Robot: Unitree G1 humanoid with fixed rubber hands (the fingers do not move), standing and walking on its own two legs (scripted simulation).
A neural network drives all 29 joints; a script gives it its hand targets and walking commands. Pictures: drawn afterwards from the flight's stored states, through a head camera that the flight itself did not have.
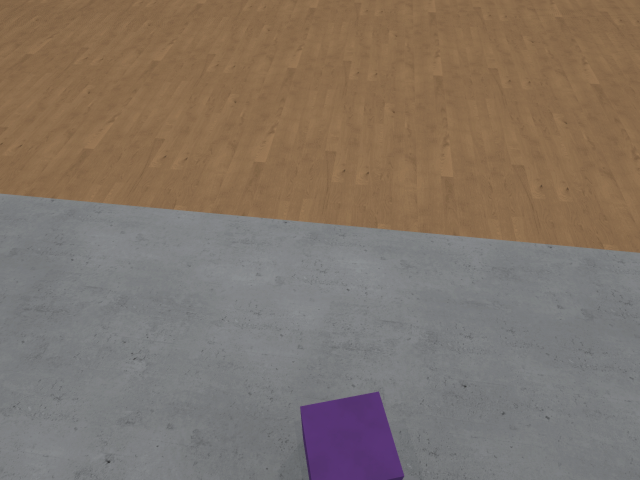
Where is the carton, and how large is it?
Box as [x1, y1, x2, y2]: [300, 392, 403, 479]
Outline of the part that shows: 378,392 300,406 303,440 309,479 401,479 403,477 401,466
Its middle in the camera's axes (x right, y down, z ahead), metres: +0.08 +0.56 +1.03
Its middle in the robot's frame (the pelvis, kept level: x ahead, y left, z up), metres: +0.37 -0.05 -0.66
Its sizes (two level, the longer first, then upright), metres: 0.210 0.200 0.250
